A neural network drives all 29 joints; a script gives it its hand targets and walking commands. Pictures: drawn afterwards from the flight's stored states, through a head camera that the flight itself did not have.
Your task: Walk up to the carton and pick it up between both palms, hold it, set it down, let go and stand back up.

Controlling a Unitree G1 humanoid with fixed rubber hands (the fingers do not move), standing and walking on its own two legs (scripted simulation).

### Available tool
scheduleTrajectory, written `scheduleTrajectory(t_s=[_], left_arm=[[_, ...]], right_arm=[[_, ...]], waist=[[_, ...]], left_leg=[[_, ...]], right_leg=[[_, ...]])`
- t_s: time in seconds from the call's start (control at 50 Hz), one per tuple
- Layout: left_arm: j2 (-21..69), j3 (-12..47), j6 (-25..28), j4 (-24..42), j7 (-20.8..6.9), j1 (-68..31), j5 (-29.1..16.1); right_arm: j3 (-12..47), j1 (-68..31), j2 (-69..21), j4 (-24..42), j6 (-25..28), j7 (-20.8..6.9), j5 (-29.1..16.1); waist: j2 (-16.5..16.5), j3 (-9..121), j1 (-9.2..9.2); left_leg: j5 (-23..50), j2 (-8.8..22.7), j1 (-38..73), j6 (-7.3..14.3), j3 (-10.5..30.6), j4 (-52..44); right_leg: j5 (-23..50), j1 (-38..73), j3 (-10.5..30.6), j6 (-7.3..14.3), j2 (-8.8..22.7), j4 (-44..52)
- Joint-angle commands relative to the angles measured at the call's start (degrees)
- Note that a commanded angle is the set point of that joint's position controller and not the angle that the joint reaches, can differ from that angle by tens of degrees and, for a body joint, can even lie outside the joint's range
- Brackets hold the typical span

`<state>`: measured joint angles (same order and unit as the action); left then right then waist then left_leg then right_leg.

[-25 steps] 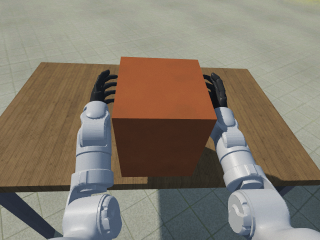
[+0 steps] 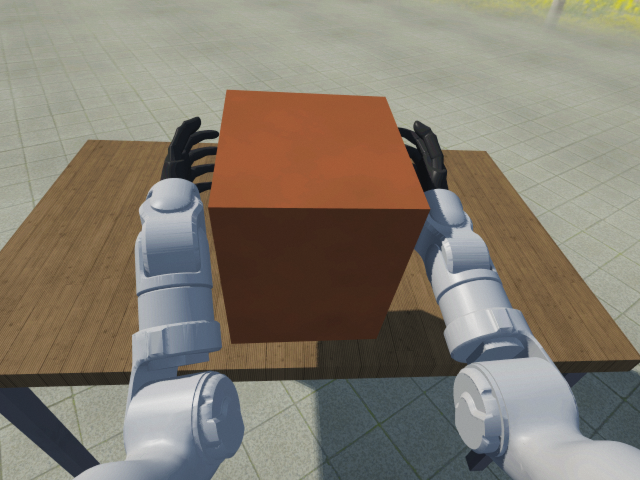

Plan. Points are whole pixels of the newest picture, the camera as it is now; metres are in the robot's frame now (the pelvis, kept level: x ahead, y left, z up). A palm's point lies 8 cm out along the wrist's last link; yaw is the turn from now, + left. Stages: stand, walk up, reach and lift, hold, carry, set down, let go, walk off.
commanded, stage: reach and lift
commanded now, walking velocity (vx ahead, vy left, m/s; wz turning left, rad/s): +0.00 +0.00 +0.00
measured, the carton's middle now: (306, 223) +0.39 +0.00 +0.15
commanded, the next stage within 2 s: hold in 1.12 s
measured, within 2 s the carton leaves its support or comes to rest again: neither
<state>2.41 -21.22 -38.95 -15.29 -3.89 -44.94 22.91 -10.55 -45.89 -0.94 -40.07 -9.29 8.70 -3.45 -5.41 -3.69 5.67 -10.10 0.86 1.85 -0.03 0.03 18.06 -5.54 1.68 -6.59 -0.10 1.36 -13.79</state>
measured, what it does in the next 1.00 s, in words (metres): stands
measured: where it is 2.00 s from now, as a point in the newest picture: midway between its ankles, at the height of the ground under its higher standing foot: outside the picture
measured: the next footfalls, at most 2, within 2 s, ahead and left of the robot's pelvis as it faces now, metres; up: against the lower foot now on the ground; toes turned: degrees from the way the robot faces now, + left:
none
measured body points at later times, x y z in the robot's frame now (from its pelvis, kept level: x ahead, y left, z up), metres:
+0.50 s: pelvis +0.01 +0.00 +0.00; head -0.04 +0.04 +0.44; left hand +0.40 +0.14 +0.23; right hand +0.39 -0.15 +0.23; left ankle +0.01 +0.12 -0.75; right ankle +0.04 -0.12 -0.75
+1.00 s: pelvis +0.00 -0.01 +0.00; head -0.07 +0.03 +0.44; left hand +0.38 +0.15 +0.25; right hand +0.38 -0.15 +0.25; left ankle +0.01 +0.12 -0.75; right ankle +0.04 -0.12 -0.75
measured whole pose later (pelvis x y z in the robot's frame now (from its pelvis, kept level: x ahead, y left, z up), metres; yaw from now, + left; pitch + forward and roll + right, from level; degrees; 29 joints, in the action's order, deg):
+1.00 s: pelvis +0.00 -0.01 +0.00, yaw +0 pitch -11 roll -1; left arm 0.8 -22.6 -46.5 -11.2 -6.5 -46.9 23.2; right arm -5.1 -49.9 1.6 -37.5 -17.5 12.1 -11.0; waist -4.3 -2.3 6.3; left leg -10.4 1.5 2.9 -0.6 0.2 18.9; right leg -5.9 3.2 -6.4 0.4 0.6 -14.2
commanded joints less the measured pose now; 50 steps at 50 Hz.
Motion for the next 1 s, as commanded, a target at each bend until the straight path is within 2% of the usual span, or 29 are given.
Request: scheduleTrajectory(t_s=[0.0, 0.04, 0.06, 0.12, 0.18, 0.2, 0.26, 0.3, 0.34, 0.38, 0.4, 0.44, 0.46, 0.48, 0.52, 0.56, 0.58, 0.6, 0.68, 0.72, 0.76, 0.78, 0.84, 0.88, 0.9, 0.92, 0.94, 0.96, 0.98], left_arm=[[28.9, 20.9, 0.3, -1.7, -6.9, -26.5, -5.7], [28.2, 19.7, -0.3, -0.2, -7.3, -26.8, -5.1], [27.7, 19.2, -0.9, -1.8, -7.4, -25.4, -4.4], [27.7, 20.9, -1.0, 2.0, -7.3, -27.1, -5.4], [28.3, 22.9, -0.3, 5.1, -7.3, -27.8, -7.2], [27.5, 22.1, -0.6, 4.1, -7.5, -26.6, -6.6], [27.6, 23.3, -1.4, 6.8, -7.2, -26.3, -6.5], [28.1, 24.1, -2.2, 4.2, -7.2, -25.9, -6.9], [28.6, 23.3, -1.9, 5.5, -7.2, -27.1, -6.5], [27.9, 23.2, -2.2, 5.9, -7.2, -28.8, -7.1], [28.0, 22.3, -2.4, 3.4, -7.2, -27.6, -6.5], [28.4, 23.1, -2.7, 4.7, -7.1, -28.6, -6.7], [28.1, 22.9, -2.9, 5.5, -7.0, -28.7, -6.9], [28.3, 22.8, -3.5, 4.5, -7.1, -28.2, -6.2], [27.3, 23.0, -3.8, 5.2, -7.3, -28.8, -7.0], [25.8, 21.9, -3.9, 5.7, -7.8, -29.9, -6.7], [26.7, 22.4, -3.9, 5.8, -8.1, -30.5, -7.2], [26.6, 21.3, -3.9, 5.5, -8.0, -30.9, -6.9], [27.9, 23.7, -4.0, 6.2, -8.4, -29.9, -7.7], [27.7, 24.3, -4.2, 6.1, -8.3, -30.0, -7.4], [28.1, 23.7, -4.7, 4.9, -8.1, -30.0, -7.1], [27.1, 22.0, -5.0, 3.3, -8.3, -30.2, -6.7], [27.1, 19.1, -5.5, 0.8, -8.9, -30.5, -5.1], [28.0, 21.1, -5.4, 5.6, -9.2, -30.5, -6.3], [28.2, 22.5, -4.6, 8.3, -9.0, -32.5, -7.3], [27.8, 21.5, -5.3, 4.7, -9.0, -31.4, -7.1], [28.1, 22.4, -5.1, 6.6, -8.9, -33.0, -8.1], [27.8, 22.4, -5.1, 3.8, -8.7, -34.1, -7.6], [27.4, 20.4, -5.0, 2.6, -8.9, -33.7, -6.9]], right_arm=[[18.2, -34.9, -25.7, 9.1, 1.1, -4.3, -3.6], [19.0, -36.7, -25.3, 11.6, 0.7, -4.4, -3.8], [19.2, -36.1, -25.5, 10.3, 0.4, -4.3, -3.9], [20.3, -38.5, -25.5, 14.6, 0.4, -3.9, -5.5], [21.6, -36.1, -26.5, 14.6, 0.0, -3.4, -6.2], [21.8, -36.0, -26.5, 15.0, -0.5, -3.2, -5.8], [24.8, -37.1, -26.4, 18.5, -0.8, -2.7, -8.6], [23.7, -36.0, -25.9, 17.3, -2.0, -2.5, -8.7], [22.4, -36.1, -25.7, 16.3, -2.1, -3.0, -7.8], [23.1, -39.3, -26.8, 18.5, -2.2, -3.2, -7.8], [22.1, -37.5, -25.7, 15.8, -2.6, -3.2, -7.7], [23.5, -39.3, -26.0, 16.8, -2.5, -3.2, -8.8], [23.3, -39.9, -26.5, 17.3, -2.9, -3.2, -8.8], [23.7, -38.9, -26.1, 16.3, -3.3, -3.1, -9.1], [23.1, -36.5, -26.0, 14.4, -4.2, -2.9, -9.0], [23.5, -39.4, -26.4, 15.8, -4.7, -2.6, -9.4], [24.4, -40.6, -27.5, 16.8, -4.4, -2.3, -9.9], [24.5, -41.0, -27.6, 17.5, -4.6, -2.1, -10.0], [23.9, -39.4, -26.7, 17.1, -4.7, -1.4, -10.7], [22.9, -39.1, -25.6, 16.6, -5.2, -1.7, -9.7], [22.4, -39.4, -26.0, 16.1, -6.0, -2.0, -10.4], [22.8, -40.5, -25.8, 16.1, -6.3, -1.9, -9.5], [22.2, -40.3, -26.5, 12.6, -7.1, -2.3, -9.4], [22.8, -40.5, -27.3, 15.0, -6.8, -1.9, -10.5], [24.1, -42.2, -27.4, 18.3, -6.1, -1.8, -11.1], [23.6, -41.9, -26.9, 15.7, -6.6, -1.7, -11.7], [24.9, -44.0, -27.7, 18.3, -6.3, -1.5, -12.3], [23.4, -44.4, -26.8, 15.8, -6.8, -1.6, -11.5], [22.7, -43.1, -27.7, 13.4, -7.2, -1.8, -10.6]], waist=[[6.5, 14.3, 2.36], [5.6, 14.1, 0.12], [5.3, 13.0, 0.93], [5.2, 16.6, 0.3], [5.7, 20.0, 2.44], [4.8, 19.6, 0.94], [6.0, 21.1, 0.5], [5.1, 17.7, 1.7], [6.6, 16.6, 1.81], [5.9, 19.5, 1.22], [5.6, 16.1, 1.49], [7.0, 16.3, 0.77], [5.7, 17.9, 0.27], [7.4, 17.9, 0.48], [6.4, 18.0, 1.39], [3.4, 18.1, 1.01], [4.9, 19.6, 0.82], [3.2, 19.0, 0.27], [7.8, 19.3, 2.4], [7.3, 19.4, 2.7], [7.2, 17.6, 2.01], [5.4, 16.5, 1.25], [5.9, 12.8, 0.6], [6.1, 16.8, 1.6], [6.3, 20.8, 0.03], [7.4, 18.9, 1.75], [5.7, 20.1, 0.85], [4.4, 18.3, 1.37], [5.9, 16.0, 1.22]], left_leg=[[6.2, -3.4, -3.0, -0.6, -3.9, -3.4], [5.3, -2.5, -3.7, -0.2, -3.6, -4.0], [4.8, -2.9, -4.0, -0.2, -4.0, -4.6], [9.7, -2.9, -2.9, -0.2, -3.6, -3.1], [13.0, -3.6, -0.1, -0.9, -3.6, -1.4], [14.9, -3.5, -1.1, -0.7, -3.4, -0.9], [17.4, -3.8, -0.7, -1.5, -3.2, -0.5], [14.7, -3.3, -1.9, -1.7, -2.9, -1.6], [11.2, -3.2, -2.8, -1.3, -2.7, -2.6], [10.7, -3.3, -3.1, -1.0, -2.9, -2.6], [8.4, -3.1, -5.2, -0.8, -2.8, -3.6], [9.5, -2.9, -4.7, -1.0, -3.1, -2.9], [10.5, -2.8, -3.6, -1.1, -2.9, -2.9], [10.8, -3.2, -3.2, -1.6, -3.3, -2.6], [10.3, -3.5, -3.0, -1.3, -3.5, -2.7], [10.2, -3.6, -3.6, -0.4, -2.9, -2.1], [10.6, -3.7, -3.5, -0.3, -3.1, -2.4], [11.7, -3.8, -3.5, -0.2, -3.0, -2.0], [14.3, -3.3, -2.5, -1.9, -2.7, -1.5], [13.4, -3.4, -2.8, -2.1, -2.6, -1.4], [12.9, -3.0, -3.1, -2.3, -2.7, -1.5], [10.2, -3.2, -4.6, -1.4, -2.8, -2.5], [5.8, -3.2, -6.9, -0.2, -3.8, -4.2], [10.1, -2.9, -4.4, -0.8, -3.9, -3.5], [13.2, -3.6, -3.6, -1.1, -3.6, -2.1], [13.3, -3.6, -3.1, -1.6, -3.4, -2.2], [13.9, -3.6, -2.6, -1.2, -3.3, -1.4], [10.3, -3.7, -4.3, -0.8, -3.2, -2.2], [6.0, -3.7, -5.7, -0.6, -3.6, -3.1]], right_leg=[[5.3, 10.6, -1.4, -2.0, -3.6, -0.6], [3.0, 10.7, -1.6, -1.2, -4.1, -0.8], [3.1, 10.8, -1.7, -1.6, -3.8, -0.5], [6.5, 11.6, -1.7, -1.9, -4.4, -0.9], [12.4, 13.1, -1.3, -1.9, -4.5, -1.8], [13.8, 13.6, -1.0, -2.0, -4.6, -2.0], [14.1, 14.5, -1.0, -2.5, -4.6, -2.4], [10.6, 12.8, -1.3, -2.1, -4.7, -1.6], [6.4, 11.7, -1.3, -1.5, -4.4, -1.2], [7.0, 12.9, -0.9, -1.4, -4.3, -1.1], [5.1, 11.7, -1.0, -1.4, -4.4, -0.9], [4.9, 11.8, -1.0, -1.3, -4.3, -1.1], [5.7, 12.6, -1.4, -1.5, -5.2, -1.2], [6.3, 12.1, -1.1, -2.0, -4.8, -1.3], [6.8, 13.0, -0.7, -1.8, -4.4, -1.2], [8.6, 13.8, -0.3, -2.2, -4.1, -1.2], [9.8, 14.3, -0.6, -2.3, -4.2, -1.3], [10.4, 14.5, -0.4, -2.6, -4.2, -1.6], [9.7, 13.6, -0.5, -1.6, -4.4, -1.5], [8.1, 12.5, -0.7, -1.6, -4.8, -1.2], [6.8, 11.5, -0.8, -1.1, -5.5, -1.3], [5.9, 12.4, -1.0, -1.6, -4.6, -1.3], [3.0, 11.8, 0.1, -1.8, -3.9, -0.8], [6.7, 13.3, -0.4, -1.9, -4.9, -1.3], [9.6, 14.6, -0.1, -1.9, -5.1, -2.1], [9.2, 13.9, 0.0, -2.1, -4.7, -1.5], [9.6, 13.5, -0.4, -2.3, -5.0, -1.8], [5.6, 12.1, 0.2, -1.8, -4.6, -1.4], [2.4, 11.6, 0.6, -2.0, -4.3, -1.0]])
